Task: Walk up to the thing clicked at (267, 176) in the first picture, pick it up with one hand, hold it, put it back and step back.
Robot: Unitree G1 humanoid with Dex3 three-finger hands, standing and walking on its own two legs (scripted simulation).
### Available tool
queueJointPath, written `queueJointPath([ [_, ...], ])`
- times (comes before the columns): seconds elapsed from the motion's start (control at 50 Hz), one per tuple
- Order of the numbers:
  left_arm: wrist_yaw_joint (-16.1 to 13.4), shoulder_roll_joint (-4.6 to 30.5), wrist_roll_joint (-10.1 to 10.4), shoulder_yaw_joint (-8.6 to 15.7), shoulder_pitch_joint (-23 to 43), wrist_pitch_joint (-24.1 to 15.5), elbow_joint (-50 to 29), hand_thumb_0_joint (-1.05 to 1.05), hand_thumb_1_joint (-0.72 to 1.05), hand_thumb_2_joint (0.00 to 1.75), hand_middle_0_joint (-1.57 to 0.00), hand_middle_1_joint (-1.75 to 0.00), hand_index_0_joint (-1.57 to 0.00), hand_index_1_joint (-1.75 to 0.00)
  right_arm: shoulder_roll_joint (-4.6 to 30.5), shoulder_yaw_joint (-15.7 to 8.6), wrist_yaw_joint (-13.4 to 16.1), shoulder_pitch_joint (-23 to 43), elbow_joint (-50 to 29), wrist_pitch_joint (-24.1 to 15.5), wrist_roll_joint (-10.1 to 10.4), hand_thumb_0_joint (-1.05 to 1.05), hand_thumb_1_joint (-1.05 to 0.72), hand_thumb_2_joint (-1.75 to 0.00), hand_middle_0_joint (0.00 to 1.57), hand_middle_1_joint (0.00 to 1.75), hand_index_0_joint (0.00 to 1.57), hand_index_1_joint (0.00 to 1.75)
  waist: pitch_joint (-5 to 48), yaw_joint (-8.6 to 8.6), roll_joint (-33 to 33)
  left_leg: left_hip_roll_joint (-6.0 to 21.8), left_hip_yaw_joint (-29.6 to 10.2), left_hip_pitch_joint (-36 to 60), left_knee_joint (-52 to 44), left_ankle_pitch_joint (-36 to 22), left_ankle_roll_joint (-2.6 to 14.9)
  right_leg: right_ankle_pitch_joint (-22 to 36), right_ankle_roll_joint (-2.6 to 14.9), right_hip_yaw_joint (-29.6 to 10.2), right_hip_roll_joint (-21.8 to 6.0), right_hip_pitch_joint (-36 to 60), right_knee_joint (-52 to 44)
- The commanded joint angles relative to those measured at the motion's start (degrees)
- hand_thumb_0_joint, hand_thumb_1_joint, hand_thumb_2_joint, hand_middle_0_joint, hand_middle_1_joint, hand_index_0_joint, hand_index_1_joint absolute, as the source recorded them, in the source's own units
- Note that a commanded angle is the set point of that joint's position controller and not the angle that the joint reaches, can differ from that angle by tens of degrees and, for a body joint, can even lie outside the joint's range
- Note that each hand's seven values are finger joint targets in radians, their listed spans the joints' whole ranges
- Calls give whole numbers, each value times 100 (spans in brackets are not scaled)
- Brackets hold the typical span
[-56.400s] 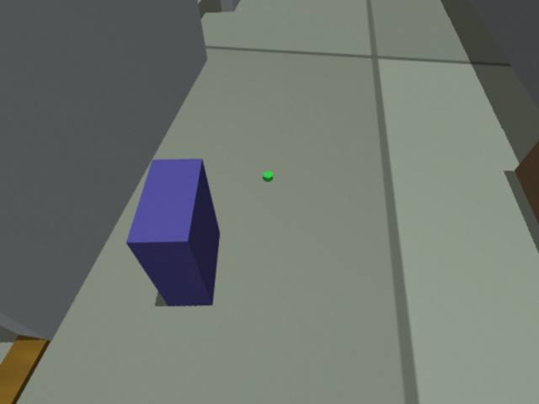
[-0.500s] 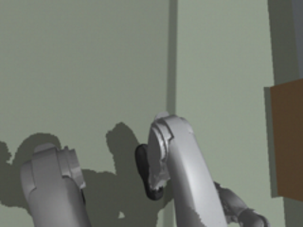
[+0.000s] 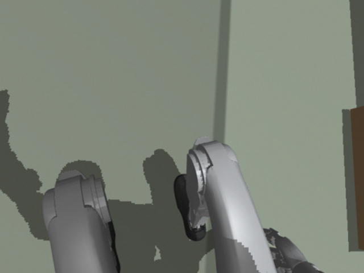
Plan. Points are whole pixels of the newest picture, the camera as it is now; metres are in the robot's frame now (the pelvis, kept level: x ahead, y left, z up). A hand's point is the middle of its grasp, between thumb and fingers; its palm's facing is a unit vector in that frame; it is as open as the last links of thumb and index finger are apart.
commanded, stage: lift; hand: left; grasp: from above
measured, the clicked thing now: out of the picture +0.50 +0.35 -0.19
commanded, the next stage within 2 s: hold in 1.76 s
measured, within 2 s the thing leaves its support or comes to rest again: neither
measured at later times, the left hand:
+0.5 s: hand out of the picture +0.45 +0.35 -0.08, palm faces -0.46 -0.08 -0.89, open 6.7 cm
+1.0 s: hand out of the picture +0.37 +0.31 +0.12, palm faces -0.42 -0.12 -0.90, open 6.7 cm
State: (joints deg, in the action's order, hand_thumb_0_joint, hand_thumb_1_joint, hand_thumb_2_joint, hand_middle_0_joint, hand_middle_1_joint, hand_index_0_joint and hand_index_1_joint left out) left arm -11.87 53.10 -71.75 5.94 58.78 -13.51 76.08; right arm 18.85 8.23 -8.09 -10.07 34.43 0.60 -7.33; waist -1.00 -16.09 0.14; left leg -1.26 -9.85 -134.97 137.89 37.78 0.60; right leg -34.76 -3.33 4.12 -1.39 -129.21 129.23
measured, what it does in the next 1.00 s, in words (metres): rises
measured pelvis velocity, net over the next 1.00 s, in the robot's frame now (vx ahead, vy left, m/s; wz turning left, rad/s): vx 0.01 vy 0.00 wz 0.11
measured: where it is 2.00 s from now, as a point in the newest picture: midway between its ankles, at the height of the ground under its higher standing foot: (151, 236)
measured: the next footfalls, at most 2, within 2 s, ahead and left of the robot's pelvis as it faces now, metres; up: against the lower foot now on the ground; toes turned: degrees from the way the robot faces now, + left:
none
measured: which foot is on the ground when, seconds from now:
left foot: down 0.00-1.00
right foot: down 0.00-1.00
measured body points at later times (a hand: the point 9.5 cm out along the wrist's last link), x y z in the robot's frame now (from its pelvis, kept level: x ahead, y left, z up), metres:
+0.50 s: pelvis +0.00 +0.00 +0.04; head +0.23 +0.08 +0.43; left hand +0.47 +0.35 -0.03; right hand +0.08 -0.28 -0.06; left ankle +0.07 +0.12 -0.30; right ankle +0.12 -0.14 -0.30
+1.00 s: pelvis +0.01 +0.00 +0.20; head +0.17 +0.04 +0.62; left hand +0.39 +0.31 +0.17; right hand +0.16 -0.25 +0.07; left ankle +0.07 +0.12 -0.30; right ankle +0.12 -0.14 -0.30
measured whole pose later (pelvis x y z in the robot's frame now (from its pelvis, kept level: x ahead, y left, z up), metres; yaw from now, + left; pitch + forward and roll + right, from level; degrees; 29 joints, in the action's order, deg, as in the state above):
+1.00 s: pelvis +0.01 +0.00 +0.20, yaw +6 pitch +29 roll -5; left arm -1.2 34.6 -56.3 -1.3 27.0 -4.2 38.7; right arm 14.9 -0.8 -0.5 -7.7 36.3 4.3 0.8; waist 9.4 -5.5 3.3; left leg 1.3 -4.0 -95.6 101.2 35.1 0.5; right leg -31.8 -3.1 1.4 -1.7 -93.6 96.1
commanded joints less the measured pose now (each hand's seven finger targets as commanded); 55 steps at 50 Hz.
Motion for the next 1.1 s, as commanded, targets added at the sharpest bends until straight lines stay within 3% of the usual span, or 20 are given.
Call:
queueJointPath([
  [0.0, -179, 1581, 136, 234, 1846, 22, -996, 0, 88, 27, -118, -47, -125, -41, 1522, -555, 117, -1260, -10, 23, 24, 0, -94, -91, 20, 30, 20, 30, 4153, -149, 2145, 28, 563, 3202, -1552, -1002, 49, 926, 572, 563, 210, 2000, -1117],
  [0.02, -160, 1635, 146, 269, 1777, 28, -946, 0, 80, 30, -111, -39, -117, -33, 1531, -573, 126, -1271, 33, 39, 50, 0, -89, -89, 20, 30, 20, 30, 4139, -95, 2113, 18, 565, 3162, -1597, -982, 52, 884, 581, 562, 210, 2020, -1139],
  [0.04, -154, 1568, 171, 283, 1723, 44, -958, 0, 81, 22, -113, -43, -119, -37, 1537, -597, 142, -1302, 41, 41, 55, 0, -94, -91, 20, 30, 20, 30, 4138, -88, 2147, 9, 554, 3270, -1643, -1052, 36, 960, 572, 558, 185, 1986, -1151],
  [0.12, -8, 1527, 297, 296, 1684, 145, -1203, 0, 77, 28, -107, -47, -114, -41, 1509, -687, 159, -1316, 8, 79, 122, 0, -92, -91, 20, 30, 20, 30, 4410, 43, 2437, 14, 523, 3610, -1882, -1029, 12, 931, 602, 533, 163, 1949, -1168],
  [0.32, 402, 1195, 618, 324, 1161, 192, -2093, 0, 78, 33, -108, -49, -113, -43, 1383, -989, 207, -1352, 56, 216, 293, 0, -92, -90, 20, 30, 20, 30, 4648, 266, 2074, -22, 596, 3862, -2242, -1012, 72, 903, 595, 366, 113, 2251, -1569],
  [0.34, 426, 1240, 631, 347, 1140, 182, -2239, 0, 76, 34, -106, -51, -112, -44, 1342, -1021, 217, -1313, 56, 235, 318, 0, -92, -91, 20, 30, 20, 30, 4822, 355, 2112, -11, 624, 3912, -2313, -968, 84, 885, 587, 331, 114, 2324, -1588],
  [0.46, 542, 905, 824, 287, 589, 198, -2648, 0, 74, 36, -102, -56, -109, -49, 1216, -1153, 288, -1225, -28, 278, 442, 0, -92, -91, 20, 30, 20, 30, 4809, 522, 1814, -1, 496, 4156, -2866, -655, 119, 752, 553, 274, 119, 2552, -1894],
  [0.52, 626, 576, 1006, 130, 392, 247, -2990, 0, 77, 38, -104, -58, -110, -51, 1146, -1213, 332, -1132, -74, 270, 508, 0, -92, -90, 20, 30, 20, 30, 4811, 563, 1831, 47, 419, 4413, -3237, -438, 140, 728, 499, 254, 138, 2753, -2098],
  [0.66, 737, 321, 1291, 70, -156, 458, -3765, 0, 72, 35, -99, -59, -106, -51, 1028, -1291, 499, -866, -171, 276, 643, 0, -91, -90, 20, 30, 20, 30, 4727, 710, 1612, 82, 316, 5029, -3954, -336, 130, 689, 462, 175, 145, 3339, -2690],
  [0.72, 733, 360, 1329, 150, -386, 550, -4056, 0, 72, 30, -97, -57, -105, -49, 980, -1325, 587, -765, -194, 274, 698, 0, -91, -90, 20, 30, 20, 30, 4893, 807, 1535, 114, 325, 5484, -4291, -382, 113, 734, 441, 143, 154, 3756, -2998],
  [0.76, 769, 140, 1406, 44, -703, 622, -4150, 0, 70, 31, -96, -58, -104, -50, 887, -1296, 633, -679, -192, 277, 723, 0, -91, -90, 20, 30, 20, 30, 4661, 804, 1440, 113, 387, 5572, -4474, -518, 114, 811, 429, 100, 158, 4066, -3269],
  [0.8, 815, -35, 1453, -49, -876, 706, -4354, 0, 70, 31, -95, -58, -103, -50, 830, -1301, 679, -628, -175, 266, 739, 0, -91, -90, 20, 30, 20, 30, 4759, 853, 1413, 143, 432, 5956, -4647, -867, 105, 1005, 429, 80, 167, 4362, -3498],
  [0.82, 803, 69, 1483, 44, -979, 759, -4444, 0, 68, 31, -94, -58, -102, -50, 819, -1312, 706, -592, -217, 263, 753, 0, -91, -90, 20, 30, 20, 30, 4822, 918, 1302, 146, 497, 6034, -4769, -819, 119, 969, 423, 64, 184, 4621, -3687],
  [0.84, 814, -155, 1524, -84, -1210, 807, -4514, 0, 67, 32, -93, -59, -101, -51, 758, -1303, 729, -561, -224, 260, 773, 0, -91, -90, 20, 30, 20, 30, 4690, 927, 1266, 145, 546, 6084, -4917, -787, 112, 938, 420, 44, 186, 4812, -3870],
  [0.96, 874, -498, 1626, -257, -1889, 1021, -4917, 0, 69, 28, -94, -57, -102, -48, 596, -1292, 879, -405, -188, 192, 853, 0, -91, -90, 20, 30, 20, 30, 4232, 1024, 938, 185, 662, 6704, -5651, -833, 100, 922, 412, -67, 218, 5761, -4754],
  [1.0, 822, -501, 1673, -209, -1956, 1056, -4930, 0, 70, 28, -95, -56, -103, -48, 549, -1266, 934, -318, -159, 150, 885, 0, -91, -90, 20, 30, 20, 30, 3905, 1076, 798, 204, 625, 6851, -6016, -558, 99, 732, 396, -88, 228, 6039, -5068],
  [1.02, 805, -654, 1699, -312, -1979, 1069, -4965, 0, 70, 27, -95, -55, -104, -46, 533, -1259, 959, -298, -163, 119, 898, 0, -91, -90, 20, 30, 20, 30, 3726, 1043, 777, 214, 592, 6969, -6215, -436, 92, 660, 388, -103, 224, 6131, -5223],
  [1.08, 726, -774, 1610, -382, -2073, 1093, -4810, 0, 66, 25, -93, -53, -101, -45, 489, -1238, 1038, -292, -110, 18, 924, 0, -91, -90, 20, 30, 20, 30, 3463, 1053, 693, 226, 592, 7359, -6626, -366, 81, 601, 389, -158, 240, 6509, -5642],
])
